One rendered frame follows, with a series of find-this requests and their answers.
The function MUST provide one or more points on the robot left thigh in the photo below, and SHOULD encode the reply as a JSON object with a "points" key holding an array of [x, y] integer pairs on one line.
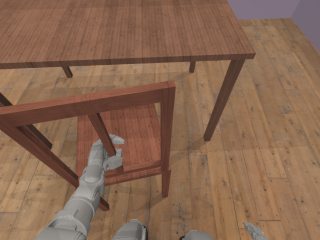
{"points": [[131, 231]]}

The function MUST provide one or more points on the table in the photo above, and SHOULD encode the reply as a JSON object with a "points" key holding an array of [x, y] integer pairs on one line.
{"points": [[71, 33]]}

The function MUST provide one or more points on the robot left upper arm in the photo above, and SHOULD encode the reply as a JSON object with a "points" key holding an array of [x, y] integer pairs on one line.
{"points": [[52, 233]]}

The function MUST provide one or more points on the left robot shin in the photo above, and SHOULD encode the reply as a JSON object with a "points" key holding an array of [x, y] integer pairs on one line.
{"points": [[135, 221]]}

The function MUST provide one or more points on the right robot hand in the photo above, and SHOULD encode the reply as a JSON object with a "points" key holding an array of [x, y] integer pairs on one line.
{"points": [[255, 232]]}

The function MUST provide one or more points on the chair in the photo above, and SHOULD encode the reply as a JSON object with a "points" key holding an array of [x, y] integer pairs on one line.
{"points": [[128, 113]]}

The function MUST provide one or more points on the left robot hand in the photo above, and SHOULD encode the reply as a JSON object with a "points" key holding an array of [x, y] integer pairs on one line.
{"points": [[99, 156]]}

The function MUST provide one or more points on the robot left forearm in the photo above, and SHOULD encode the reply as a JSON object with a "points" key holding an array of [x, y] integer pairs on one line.
{"points": [[82, 205]]}

